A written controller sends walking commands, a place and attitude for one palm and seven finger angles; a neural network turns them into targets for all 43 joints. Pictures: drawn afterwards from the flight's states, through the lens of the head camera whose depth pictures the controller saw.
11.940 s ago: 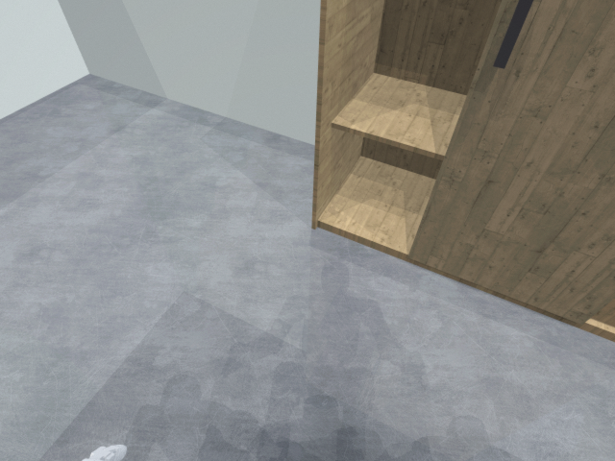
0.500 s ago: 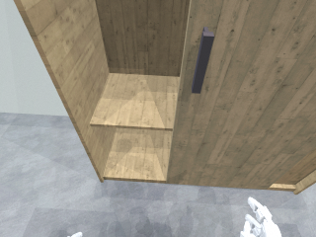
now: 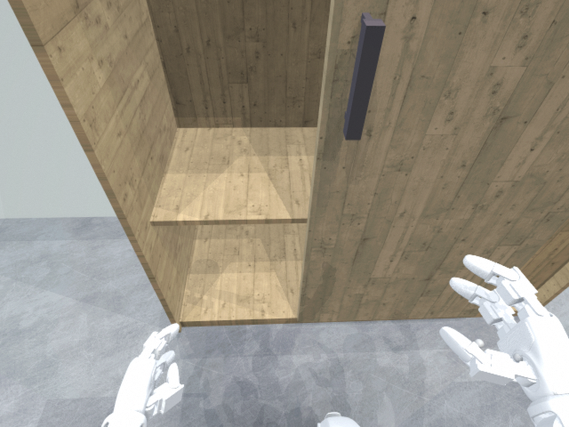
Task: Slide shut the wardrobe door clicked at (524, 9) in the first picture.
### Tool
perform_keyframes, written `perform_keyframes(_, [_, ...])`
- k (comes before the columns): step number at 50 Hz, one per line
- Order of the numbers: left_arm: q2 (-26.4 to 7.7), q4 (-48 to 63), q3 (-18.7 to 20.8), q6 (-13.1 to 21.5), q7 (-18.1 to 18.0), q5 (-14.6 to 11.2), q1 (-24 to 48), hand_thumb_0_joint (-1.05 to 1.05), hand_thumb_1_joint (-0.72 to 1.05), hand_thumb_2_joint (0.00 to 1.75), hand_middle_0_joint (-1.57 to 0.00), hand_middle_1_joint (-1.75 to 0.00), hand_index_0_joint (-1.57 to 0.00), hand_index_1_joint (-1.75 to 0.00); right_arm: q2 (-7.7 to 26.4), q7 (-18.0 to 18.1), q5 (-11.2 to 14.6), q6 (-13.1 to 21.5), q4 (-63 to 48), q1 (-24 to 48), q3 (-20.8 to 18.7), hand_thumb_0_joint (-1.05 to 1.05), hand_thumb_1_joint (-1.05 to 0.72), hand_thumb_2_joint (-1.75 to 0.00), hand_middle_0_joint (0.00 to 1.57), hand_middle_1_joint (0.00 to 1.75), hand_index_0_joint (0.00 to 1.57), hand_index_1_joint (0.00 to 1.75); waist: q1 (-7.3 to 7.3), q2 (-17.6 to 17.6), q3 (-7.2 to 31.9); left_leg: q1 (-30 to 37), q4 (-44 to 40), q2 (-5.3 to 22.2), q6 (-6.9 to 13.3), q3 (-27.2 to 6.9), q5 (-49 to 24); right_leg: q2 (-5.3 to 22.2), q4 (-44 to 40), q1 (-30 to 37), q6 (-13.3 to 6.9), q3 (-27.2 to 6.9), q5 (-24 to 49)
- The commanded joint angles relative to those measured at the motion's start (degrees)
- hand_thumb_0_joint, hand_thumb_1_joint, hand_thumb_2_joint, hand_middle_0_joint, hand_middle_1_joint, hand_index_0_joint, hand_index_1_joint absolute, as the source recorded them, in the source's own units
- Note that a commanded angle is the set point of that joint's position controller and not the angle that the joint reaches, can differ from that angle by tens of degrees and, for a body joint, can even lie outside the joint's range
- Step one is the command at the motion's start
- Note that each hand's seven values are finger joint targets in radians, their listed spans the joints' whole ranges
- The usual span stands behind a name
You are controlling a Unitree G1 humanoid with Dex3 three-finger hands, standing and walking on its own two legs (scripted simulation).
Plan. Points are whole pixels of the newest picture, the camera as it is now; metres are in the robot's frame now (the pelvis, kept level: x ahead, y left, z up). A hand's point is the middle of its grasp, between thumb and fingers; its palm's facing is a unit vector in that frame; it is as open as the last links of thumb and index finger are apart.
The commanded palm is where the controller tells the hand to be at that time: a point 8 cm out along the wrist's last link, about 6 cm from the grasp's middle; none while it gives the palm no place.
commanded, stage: raise the hand with hooked fingers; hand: right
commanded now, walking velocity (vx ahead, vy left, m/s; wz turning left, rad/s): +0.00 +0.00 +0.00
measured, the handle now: (358, 79) +0.56 -0.11 +0.23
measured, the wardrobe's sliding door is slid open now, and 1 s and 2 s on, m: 0.41 0.41 0.41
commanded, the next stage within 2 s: move the hooked fingers beside the handle in 1.44 s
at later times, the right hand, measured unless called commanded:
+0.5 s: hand (539, 266) +0.26 -0.26 +0.18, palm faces +0.01 +1.00 -0.09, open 13.0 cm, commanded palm +0.23 -0.32 +0.18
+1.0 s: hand out of the picture +0.29 -0.31 +0.26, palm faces +0.04 +0.99 -0.11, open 14.0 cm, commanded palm +0.25 -0.35 +0.26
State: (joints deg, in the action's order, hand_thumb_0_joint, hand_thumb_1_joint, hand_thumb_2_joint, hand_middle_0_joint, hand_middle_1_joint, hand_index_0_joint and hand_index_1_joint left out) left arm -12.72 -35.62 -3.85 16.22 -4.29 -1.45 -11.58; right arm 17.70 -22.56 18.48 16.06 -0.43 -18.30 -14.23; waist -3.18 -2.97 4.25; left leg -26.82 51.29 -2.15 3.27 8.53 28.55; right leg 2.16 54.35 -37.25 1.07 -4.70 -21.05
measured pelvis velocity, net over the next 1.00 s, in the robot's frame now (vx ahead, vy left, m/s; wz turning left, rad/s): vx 0.01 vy -0.03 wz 0.01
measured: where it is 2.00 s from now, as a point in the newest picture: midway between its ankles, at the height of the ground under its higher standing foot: outside the picture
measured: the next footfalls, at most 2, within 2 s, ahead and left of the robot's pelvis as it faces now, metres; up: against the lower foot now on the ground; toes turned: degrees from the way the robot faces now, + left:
none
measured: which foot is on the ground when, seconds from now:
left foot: down 0.00-1.00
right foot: down 0.00-1.00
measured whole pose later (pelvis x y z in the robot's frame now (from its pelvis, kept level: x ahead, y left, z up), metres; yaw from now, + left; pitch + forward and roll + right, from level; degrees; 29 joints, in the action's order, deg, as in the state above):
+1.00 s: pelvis +0.01 -0.03 +0.05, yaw +1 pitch -4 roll +1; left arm -15.1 -37.4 -6.8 16.0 -5.3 -4.0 -11.7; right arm 29.9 -26.9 18.9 -11.2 7.4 11.0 -26.6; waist -3.6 -3.5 1.0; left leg -5.4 25.8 0.3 0.3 5.1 16.5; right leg -0.5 28.8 -14.6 -1.5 -0.9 -10.4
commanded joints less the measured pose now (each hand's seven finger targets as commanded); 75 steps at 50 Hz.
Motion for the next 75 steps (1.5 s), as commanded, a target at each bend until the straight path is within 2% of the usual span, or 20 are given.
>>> perform_keyframes(1, [-8.3, 8.8, 3.5, 4.8, -1.6, -0.7, 5.0, 0.00, 0.90, 0.90, -0.20, -0.30, -0.20, -0.30, 12.9, -2.0, 4.0, -2.8, -7.4, 7.0, -10.6, 0.00, -0.11, -0.56, 0.26, 0.81, 0.26, 0.81, 0.90, 2.1, 8.0, 4.1, -17.9, 3.7, -3.8, -12.6, -14.3, -1.8, -9.9, 11.1, -3.3, 1.7, 8.6])
perform_keyframes(3, [-8.0, 8.6, 3.7, 5.4, -1.1, -0.5, 5.1, 0.00, 0.90, 0.90, -0.20, -0.30, -0.20, -0.30, 12.6, -1.6, 5.0, -3.6, -6.4, 5.2, -12.7, 0.00, -0.06, -0.54, 0.26, 0.84, 0.26, 0.84, -0.07, 4.8, 8.0, 6.0, -18.2, 4.2, -5.1, -13.2, -19.9, -1.8, -10.6, 11.6, -3.1, 1.5, 10.6])
perform_keyframes(6, [-8.4, 8.4, 4.0, 6.3, -0.2, -0.6, 4.3, 0.00, 0.90, 0.90, -0.20, -0.30, -0.20, -0.30, 12.0, -0.9, 5.3, -3.0, -8.2, 5.6, -12.7, 0.00, 0.01, -0.51, 0.27, 0.88, 0.27, 0.88, 0.17, 4.8, 5.8, 5.8, -18.8, 4.1, -5.2, -12.1, -21.2, -1.9, -12.6, 12.7, -3.0, 2.2, 11.0])
perform_keyframes(12, [-9.7, 8.2, 4.6, 8.1, -0.4, -1.2, 3.2, 0.00, 0.90, 0.90, -0.20, -0.30, -0.20, -0.30, 12.8, 0.2, 4.3, -3.1, -11.1, 9.0, -11.9, 0.00, 0.15, -0.45, 0.27, 0.98, 0.27, 0.98, 0.55, 1.7, 4.9, 5.2, -20.6, 2.6, -3.7, -9.0, -16.2, -1.9, -16.8, 18.4, -3.5, 3.1, 10.6])
perform_keyframes(17, [-10.1, 7.5, 4.4, 9.2, -1.0, -1.3, 3.3, 0.00, 0.90, 0.90, -0.20, -0.30, -0.20, -0.30, 14.6, 1.4, 3.7, -4.1, -14.1, 14.4, -12.5, 0.00, 0.27, -0.40, 0.28, 1.05, 0.28, 1.05, 0.50, -1.0, 5.0, 6.7, -21.5, 1.5, -2.7, -6.1, -17.3, -1.9, -20.5, 23.4, -3.7, 2.7, 11.2])
perform_keyframes(24, [-10.1, 7.1, 3.1, 8.7, -1.5, -1.6, 4.7, 0.00, 0.90, 0.90, -0.20, -0.30, -0.20, -0.30, 16.7, 0.1, 3.6, -9.7, -11.8, 22.6, -13.0, 0.00, 0.43, -0.33, 0.29, 1.15, 0.29, 1.15, 0.05, -2.6, 2.1, 9.1, -24.5, 1.0, -2.2, -5.1, -18.7, -2.0, -24.6, 26.4, -3.5, 1.9, 11.5])
perform_keyframes(27, [-9.8, 7.3, 2.4, 7.9, -1.6, -1.8, 5.3, 0.00, 0.90, 0.90, -0.20, -0.30, -0.20, -0.30, 17.9, -0.5, 3.2, -12.4, -11.3, 26.9, -13.4, 0.00, 0.50, -0.30, 0.30, 1.20, 0.30, 1.20, 0.02, -3.4, 3.0, 9.9, -25.6, 0.7, -2.1, -4.6, -17.1, -1.9, -26.6, 28.4, -3.2, 1.1, 10.3])
perform_keyframes(30, [-9.5, 7.4, 1.8, 6.8, -1.7, -1.9, 6.3, 0.00, 0.90, 0.90, -0.20, -0.30, -0.20, -0.30, 18.9, -1.0, 3.2, -14.8, -9.5, 29.9, -14.1, 0.00, 0.50, -0.30, 0.30, 1.20, 0.30, 1.20, -0.01, -1.3, 2.4, 10.6, -27.0, 0.6, -2.1, -4.7, -16.7, -1.8, -27.7, 29.0, -3.2, 0.9, 9.8])
perform_keyframes(37, [-9.3, 7.9, 0.7, 4.8, -1.9, -2.0, 7.9, 0.00, 0.90, 0.90, -0.20, -0.30, -0.20, -0.30, 22.5, -2.2, 2.3, -18.9, -8.8, 39.4, -15.5, 0.00, 0.50, -0.30, 0.30, 1.20, 0.30, 1.20, 0.15, -2.7, 4.9, 12.1, -28.5, 0.5, -1.7, -4.3, -15.9, -1.7, -30.1, 32.6, -2.8, -0.6, 9.1])
perform_keyframes(39, [-9.1, 7.8, 0.3, 4.4, -1.8, -2.2, 8.4, 0.00, 0.90, 0.90, -0.20, -0.30, -0.20, -0.30, 23.5, -2.6, 2.2, -19.9, -8.2, 41.6, -15.6, 0.00, 0.50, -0.30, 0.30, 1.20, 0.30, 1.20, 0.15, -5.3, 3.6, 12.3, -29.5, 0.6, -1.4, -4.6, -15.0, -1.9, -30.7, 32.2, -2.7, -0.4, 8.3])
perform_keyframes(42, [-9.3, 7.9, 0.2, 3.9, -2.0, -2.4, 8.6, 0.00, 0.90, 0.90, -0.20, -0.30, -0.20, -0.30, 25.2, -3.0, 2.0, -21.6, -5.6, 43.8, -16.8, 0.00, 0.50, -0.30, 0.30, 1.20, 0.30, 1.20, 0.19, -2.1, 4.0, 12.5, -30.1, 0.6, -1.5, -4.4, -14.5, -1.8, -31.7, 32.7, -2.8, -1.1, 7.4])
perform_keyframes(45, [-9.4, 8.1, 0.1, 3.5, -1.9, -2.6, 9.0, 0.00, 0.90, 0.90, -0.20, -0.30, -0.20, -0.30, 27.0, -3.5, 1.7, -23.2, -5.1, 47.2, -17.4, 0.00, 0.50, -0.30, 0.30, 1.20, 0.30, 1.20, 0.10, -4.7, 4.3, 12.9, -30.9, 0.8, -1.4, -4.8, -14.8, -2.1, -31.8, 33.2, -2.8, -0.7, 8.0])
perform_keyframes(47, [-9.6, 8.1, 0.2, 3.3, -1.9, -2.8, 8.9, 0.00, 0.90, 0.90, -0.20, -0.30, -0.20, -0.30, 27.8, -4.1, 1.7, -24.1, -3.9, 48.6, -17.6, 0.00, 0.50, -0.30, 0.30, 1.20, 0.30, 1.20, 0.24, -3.3, 5.3, 13.2, -30.9, 0.8, -1.4, -4.6, -15.6, -2.1, -31.8, 34.0, -2.9, -0.8, 8.9])
perform_keyframes(50, [-9.8, 8.3, 0.5, 2.8, -1.3, -3.1, 8.5, 0.00, 0.90, 0.90, -0.20, -0.30, -0.20, -0.30, 25.3, -5.2, 2.1, -25.2, -0.7, 44.7, -16.0, 0.00, 0.50, -0.30, 0.30, 1.20, 0.30, 1.20, 0.22, -1.1, 3.7, 12.9, -31.2, 0.8, -1.6, -4.6, -16.7, -2.2, -31.2, 32.7, -3.0, -0.1, 10.3])
perform_keyframes(57, [-10.0, 9.6, 1.2, 2.4, -0.8, -3.0, 8.5, 0.00, 0.90, 0.90, -0.20, -0.30, -0.20, -0.30, 27.9, -3.9, 2.3, -24.2, -6.4, 44.6, -19.2, 0.00, 0.50, -0.30, 0.30, 1.20, 0.30, 1.20, -0.32, -3.2, 7.6, 14.0, -30.3, 0.8, -1.6, -4.9, -19.0, -2.5, -30.2, 34.8, -3.1, 0.7, 13.4])
perform_keyframes(60, [-9.8, 9.1, 1.3, 2.6, -1.0, -2.7, 8.0, 0.00, 0.90, 0.90, -0.20, -0.30, -0.20, -0.30, 28.6, -2.8, 2.3, -23.2, -6.9, 44.4, -20.4, 0.00, 0.50, -0.30, 0.30, 1.20, 0.30, 1.20, -0.23, -2.3, 6.6, 14.4, -30.6, 0.7, -1.7, -4.9, -20.6, -2.5, -30.2, 34.5, -3.3, 1.1, 14.6])
perform_keyframes(62, [-9.7, 8.9, 1.4, 2.6, -1.2, -2.9, 8.1, 0.00, 0.90, 0.90, -0.20, -0.30, -0.20, -0.30, 27.7, -2.6, 2.1, -23.2, -6.3, 44.5, -19.7, 0.00, 0.50, -0.30, 0.30, 1.20, 0.30, 1.20, -0.02, -4.9, 6.0, 14.0, -30.8, 0.9, -1.7, -5.3, -20.8, -2.6, -30.1, 35.0, -3.3, 1.5, 14.6])
perform_keyframes(65, [-9.8, 8.5, 1.5, 2.5, -1.4, -2.8, 7.9, 0.00, 0.90, 0.90, -0.20, -0.30, -0.20, -0.30, 27.4, -2.6, 1.9, -23.7, -4.3, 44.1, -19.4, 0.00, 0.50, -0.30, 0.30, 1.20, 0.30, 1.20, 0.12, -1.8, 5.2, 14.3, -30.9, 1.1, -2.1, -5.5, -22.7, -2.7, -29.6, 34.1, -3.6, 2.0, 15.3])
perform_keyframes(69, [-9.7, 8.4, 1.4, 2.2, -1.5, -3.2, 8.0, 0.00, 0.90, 0.90, -0.20, -0.30, -0.20, -0.30, 26.3, -3.4, 1.9, -24.3, -3.2, 44.7, -17.5, 0.00, 0.50, -0.30, 0.30, 1.20, 0.30, 1.20, 0.62, -1.8, 4.5, 13.7, -31.1, 1.4, -2.6, -6.2, -23.5, -2.8, -28.9, 33.4, -3.7, 2.5, 15.2])
perform_keyframes(75, [-9.6, 8.5, 1.4, 2.0, -1.5, -3.2, 8.3, 0.00, 0.90, 0.90, -0.20, -0.30, -0.20, -0.30, 27.3, -3.5, 2.4, -23.8, -3.2, 44.2, -19.1, 0.00, 0.50, -0.30, 0.30, 1.20, 0.30, 1.20, 0.25, 0.3, 6.5, 14.9, -30.0, 1.7, -3.0, -6.4, -27.2, -3.0, -27.7, 33.5, -3.8, 2.7, 17.5])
